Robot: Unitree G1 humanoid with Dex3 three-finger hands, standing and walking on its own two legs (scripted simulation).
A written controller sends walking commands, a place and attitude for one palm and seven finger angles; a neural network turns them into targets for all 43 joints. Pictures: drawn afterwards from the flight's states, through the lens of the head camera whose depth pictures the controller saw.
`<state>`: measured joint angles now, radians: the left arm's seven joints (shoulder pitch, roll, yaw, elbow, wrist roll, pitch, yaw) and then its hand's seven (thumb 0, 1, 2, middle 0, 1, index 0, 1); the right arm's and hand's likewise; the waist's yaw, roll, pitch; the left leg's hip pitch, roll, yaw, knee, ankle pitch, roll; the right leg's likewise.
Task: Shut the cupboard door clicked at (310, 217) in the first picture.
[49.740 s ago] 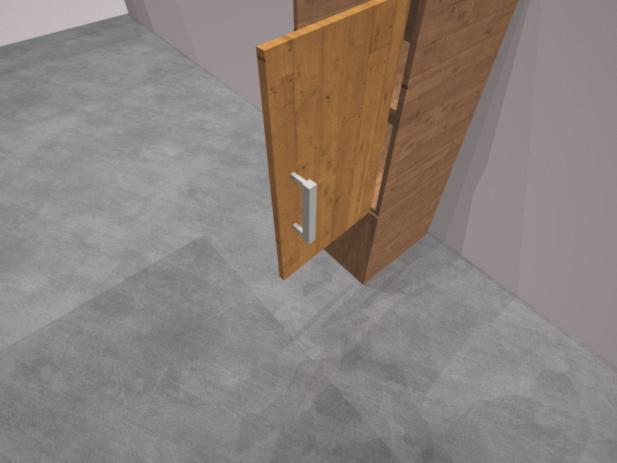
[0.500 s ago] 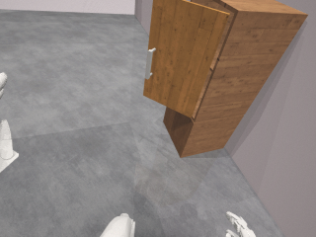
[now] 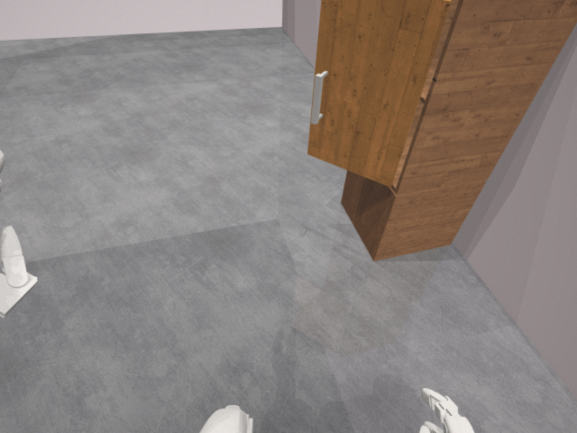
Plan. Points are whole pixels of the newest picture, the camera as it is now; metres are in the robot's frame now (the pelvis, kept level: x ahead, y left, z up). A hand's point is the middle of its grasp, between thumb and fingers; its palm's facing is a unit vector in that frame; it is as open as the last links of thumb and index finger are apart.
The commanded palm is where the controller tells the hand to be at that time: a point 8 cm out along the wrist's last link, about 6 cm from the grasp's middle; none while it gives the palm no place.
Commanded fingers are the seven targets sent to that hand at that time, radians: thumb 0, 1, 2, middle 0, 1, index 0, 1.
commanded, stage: stop stepping back and stand still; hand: left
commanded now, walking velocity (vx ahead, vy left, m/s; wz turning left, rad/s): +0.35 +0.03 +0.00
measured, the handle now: (319, 98) +1.15 -0.01 -0.07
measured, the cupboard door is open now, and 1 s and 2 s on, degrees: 42 42 42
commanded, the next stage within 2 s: let the arm hang, fingers relaxed in 0.98 s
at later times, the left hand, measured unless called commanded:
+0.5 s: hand (33, 262) +0.22 +0.29 +0.19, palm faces +0.42 -0.73 -0.54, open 7.4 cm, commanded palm +0.16 +0.32 +0.19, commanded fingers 0.00 0.90 0.90 -0.20 -0.30 -0.20 -0.30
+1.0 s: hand (75, 230) +0.28 +0.28 +0.17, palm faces +0.33 -0.79 -0.51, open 7.4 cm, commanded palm +0.22 +0.33 +0.19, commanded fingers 0.00 0.90 0.90 -0.20 -0.30 -0.20 -0.30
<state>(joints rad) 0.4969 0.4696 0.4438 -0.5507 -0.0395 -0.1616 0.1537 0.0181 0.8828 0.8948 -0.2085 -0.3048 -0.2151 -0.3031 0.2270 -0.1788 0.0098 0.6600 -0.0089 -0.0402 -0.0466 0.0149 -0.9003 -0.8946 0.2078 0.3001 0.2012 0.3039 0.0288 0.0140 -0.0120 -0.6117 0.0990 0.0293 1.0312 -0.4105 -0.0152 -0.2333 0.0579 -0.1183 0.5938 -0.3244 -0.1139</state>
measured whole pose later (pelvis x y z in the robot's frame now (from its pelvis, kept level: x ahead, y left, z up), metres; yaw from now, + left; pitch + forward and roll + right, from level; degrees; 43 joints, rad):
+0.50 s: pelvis +0.02 +0.02 +0.01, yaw -1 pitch +0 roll -1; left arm 0.58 0.47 0.47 -0.51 -0.03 -0.21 0.17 0.02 0.88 0.90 -0.21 -0.30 -0.21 -0.30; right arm 0.26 -0.16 0.02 0.64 0.00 -0.08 -0.05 0.01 -0.90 -0.89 0.21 0.30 0.20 0.30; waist -0.01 0.02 0.02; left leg -0.31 0.12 0.10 0.65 -0.35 -0.02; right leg -0.29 0.01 -0.10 0.57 -0.28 -0.03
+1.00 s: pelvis +0.07 +0.03 +0.01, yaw -3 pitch +2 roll -1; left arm 0.61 0.44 0.43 -0.52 -0.06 -0.19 0.16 0.02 0.88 0.89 -0.21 -0.30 -0.21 -0.30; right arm 0.16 -0.19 0.01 0.57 0.02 -0.05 -0.06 0.01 -0.90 -0.89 0.20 0.30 0.20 0.30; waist -0.02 0.00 0.02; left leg -0.26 0.05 0.09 0.54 -0.32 0.00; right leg -0.22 0.00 -0.07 0.49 -0.30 -0.01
